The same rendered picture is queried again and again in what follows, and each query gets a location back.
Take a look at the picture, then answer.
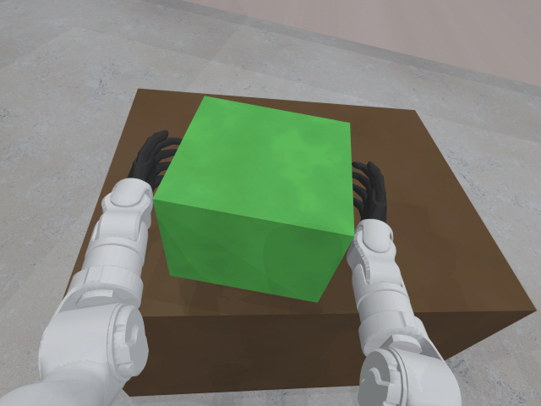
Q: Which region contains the left robot upper arm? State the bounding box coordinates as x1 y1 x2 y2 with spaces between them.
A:
0 303 149 406

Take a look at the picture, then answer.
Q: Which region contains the robot left forearm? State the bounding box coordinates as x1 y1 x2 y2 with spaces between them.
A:
38 178 153 376

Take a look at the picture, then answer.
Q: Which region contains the robot right forearm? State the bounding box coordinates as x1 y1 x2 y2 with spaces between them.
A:
347 219 462 404

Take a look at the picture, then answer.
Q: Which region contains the carton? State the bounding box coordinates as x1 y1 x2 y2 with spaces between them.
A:
152 96 354 303

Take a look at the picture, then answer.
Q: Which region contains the right robot upper arm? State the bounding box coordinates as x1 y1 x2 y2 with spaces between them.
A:
358 347 462 406

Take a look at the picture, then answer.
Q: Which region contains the robot left hand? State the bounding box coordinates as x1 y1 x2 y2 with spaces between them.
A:
127 130 183 192

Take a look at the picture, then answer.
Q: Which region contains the robot right hand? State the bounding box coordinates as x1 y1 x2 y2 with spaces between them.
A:
352 162 387 223

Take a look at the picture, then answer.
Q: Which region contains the pedestal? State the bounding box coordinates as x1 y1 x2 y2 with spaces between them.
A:
63 89 537 397

